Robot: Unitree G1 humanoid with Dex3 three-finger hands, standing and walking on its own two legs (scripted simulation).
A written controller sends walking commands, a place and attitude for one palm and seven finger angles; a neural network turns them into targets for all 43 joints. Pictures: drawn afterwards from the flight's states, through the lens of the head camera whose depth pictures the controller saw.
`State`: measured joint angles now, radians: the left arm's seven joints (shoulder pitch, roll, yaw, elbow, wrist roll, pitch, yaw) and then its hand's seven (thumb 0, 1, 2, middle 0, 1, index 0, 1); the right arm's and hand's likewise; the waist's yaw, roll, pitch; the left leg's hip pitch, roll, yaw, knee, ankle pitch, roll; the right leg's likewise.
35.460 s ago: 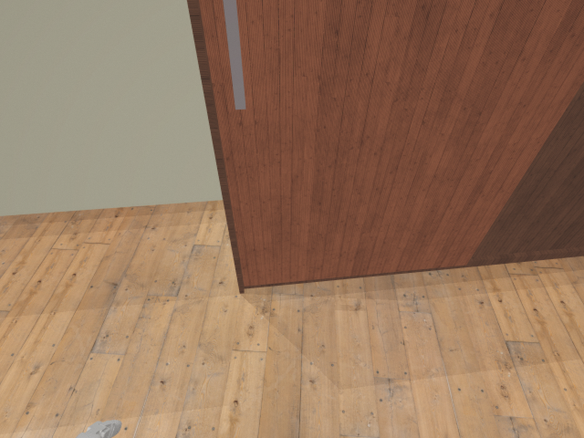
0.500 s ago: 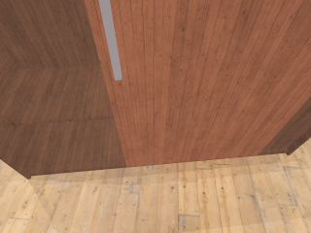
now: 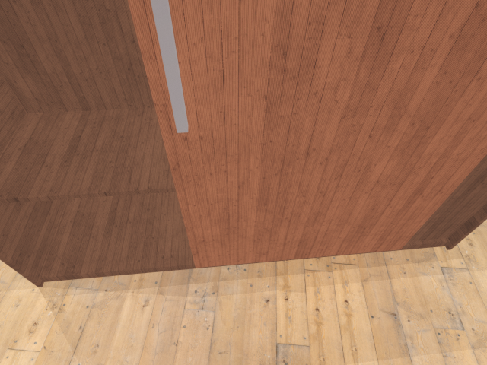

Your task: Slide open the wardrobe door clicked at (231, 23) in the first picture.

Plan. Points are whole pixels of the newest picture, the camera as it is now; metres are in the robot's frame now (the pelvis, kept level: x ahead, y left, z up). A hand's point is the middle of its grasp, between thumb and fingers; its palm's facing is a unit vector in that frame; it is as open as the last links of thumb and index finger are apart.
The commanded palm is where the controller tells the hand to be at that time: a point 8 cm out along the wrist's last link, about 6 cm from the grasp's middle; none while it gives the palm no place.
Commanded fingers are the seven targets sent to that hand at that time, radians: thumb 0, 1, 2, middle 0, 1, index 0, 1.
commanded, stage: stand and wait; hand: left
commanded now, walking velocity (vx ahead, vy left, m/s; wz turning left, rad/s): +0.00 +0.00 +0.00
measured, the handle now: (172, 61) +0.56 +0.17 +0.21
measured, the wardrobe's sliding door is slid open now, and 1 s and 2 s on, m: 0.64 0.64 0.64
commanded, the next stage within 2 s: none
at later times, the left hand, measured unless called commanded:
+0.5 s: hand out of the picture +0.01 +0.19 -0.17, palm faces +0.01 -0.97 -0.23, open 7.4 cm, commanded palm none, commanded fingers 0.00 0.90 0.90 -0.20 -0.30 -0.20 -0.30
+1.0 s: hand out of the picture +0.03 +0.20 -0.17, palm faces +0.00 -0.97 -0.25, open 7.4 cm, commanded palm none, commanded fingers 0.00 0.90 0.90 -0.20 -0.30 -0.20 -0.30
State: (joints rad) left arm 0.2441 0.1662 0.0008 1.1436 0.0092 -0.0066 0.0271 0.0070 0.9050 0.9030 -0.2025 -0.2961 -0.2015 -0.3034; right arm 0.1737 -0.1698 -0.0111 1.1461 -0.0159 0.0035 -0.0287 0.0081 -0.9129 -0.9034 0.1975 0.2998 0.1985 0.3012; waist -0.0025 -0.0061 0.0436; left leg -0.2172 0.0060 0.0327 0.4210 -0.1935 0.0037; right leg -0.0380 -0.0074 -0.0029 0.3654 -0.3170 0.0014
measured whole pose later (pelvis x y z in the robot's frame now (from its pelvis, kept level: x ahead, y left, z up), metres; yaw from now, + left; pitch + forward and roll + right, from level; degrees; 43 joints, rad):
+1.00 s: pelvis +0.00 -0.01 +0.00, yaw +0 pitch -1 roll +0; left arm 0.19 0.24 0.01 1.14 0.01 -0.01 0.02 0.01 0.90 0.90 -0.20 -0.30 -0.20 -0.30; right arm 0.14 -0.24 -0.01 1.15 -0.02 0.00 -0.02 0.01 -0.91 -0.90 0.20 0.30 0.20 0.30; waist 0.00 0.00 0.05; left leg -0.19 0.02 0.03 0.37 -0.16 -0.01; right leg -0.01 0.01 0.00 0.32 -0.29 -0.01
